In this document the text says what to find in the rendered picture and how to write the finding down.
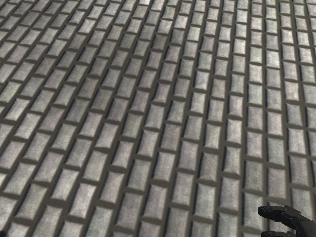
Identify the robot right hand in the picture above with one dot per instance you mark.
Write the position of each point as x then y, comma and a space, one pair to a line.
291, 218

